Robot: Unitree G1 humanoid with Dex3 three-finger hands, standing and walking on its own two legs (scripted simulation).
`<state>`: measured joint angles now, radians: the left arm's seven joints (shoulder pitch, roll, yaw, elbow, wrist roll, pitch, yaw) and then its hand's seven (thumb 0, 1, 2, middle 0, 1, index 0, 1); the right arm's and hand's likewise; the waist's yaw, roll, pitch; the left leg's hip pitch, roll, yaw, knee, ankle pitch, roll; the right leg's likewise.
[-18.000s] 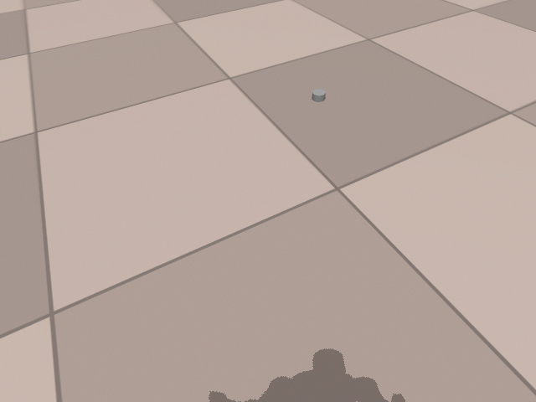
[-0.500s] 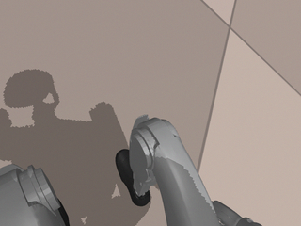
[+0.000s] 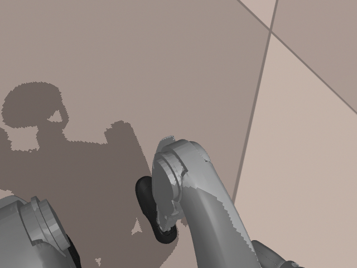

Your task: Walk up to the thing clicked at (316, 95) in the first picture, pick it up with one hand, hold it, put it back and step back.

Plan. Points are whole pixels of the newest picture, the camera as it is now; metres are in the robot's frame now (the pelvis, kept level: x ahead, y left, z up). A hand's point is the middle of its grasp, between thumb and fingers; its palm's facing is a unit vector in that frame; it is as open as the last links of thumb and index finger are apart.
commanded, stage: settle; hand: left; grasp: from above
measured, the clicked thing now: out of the picture +0.46 +0.31 -0.28
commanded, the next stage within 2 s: lift in 0.88 s
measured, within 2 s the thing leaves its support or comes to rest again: leaves its support in 0.24 s
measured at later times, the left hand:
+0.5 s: hand out of the picture +0.45 +0.32 -0.20, palm faces -0.40 -0.14 -0.91, open 11.0 cm
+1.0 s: hand out of the picture +0.44 +0.31 -0.13, palm faces -0.43 -0.11 -0.90, open 10.9 cm
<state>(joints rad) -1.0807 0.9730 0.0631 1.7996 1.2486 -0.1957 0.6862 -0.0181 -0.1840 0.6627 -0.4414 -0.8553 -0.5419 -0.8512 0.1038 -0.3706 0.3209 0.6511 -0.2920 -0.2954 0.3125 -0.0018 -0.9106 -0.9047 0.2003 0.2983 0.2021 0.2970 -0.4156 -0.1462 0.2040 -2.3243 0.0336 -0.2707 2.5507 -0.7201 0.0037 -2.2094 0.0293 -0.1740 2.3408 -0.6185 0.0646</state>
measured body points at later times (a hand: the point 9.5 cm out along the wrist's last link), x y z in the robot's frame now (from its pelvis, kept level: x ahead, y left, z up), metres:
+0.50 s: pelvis +0.01 +0.00 +0.01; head +0.25 +0.11 +0.37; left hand +0.46 +0.32 -0.15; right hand +0.07 -0.26 -0.06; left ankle +0.06 +0.13 -0.27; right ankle +0.13 -0.12 -0.27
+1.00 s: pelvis +0.00 -0.01 +0.02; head +0.23 +0.07 +0.41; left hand +0.46 +0.32 -0.08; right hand +0.08 -0.28 -0.08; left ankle +0.06 +0.13 -0.27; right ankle +0.13 -0.12 -0.27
